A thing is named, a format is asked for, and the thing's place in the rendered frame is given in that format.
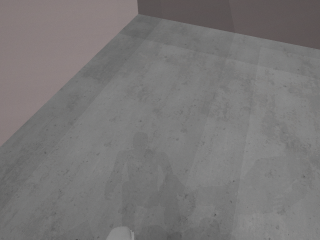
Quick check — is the left robot thigh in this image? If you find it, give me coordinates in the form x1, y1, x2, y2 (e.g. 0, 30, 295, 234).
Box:
106, 226, 135, 240

